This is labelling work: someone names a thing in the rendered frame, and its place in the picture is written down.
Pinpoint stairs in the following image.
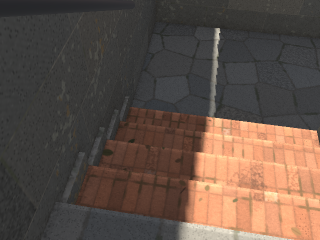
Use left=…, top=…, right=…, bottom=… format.
left=75, top=107, right=320, bottom=240

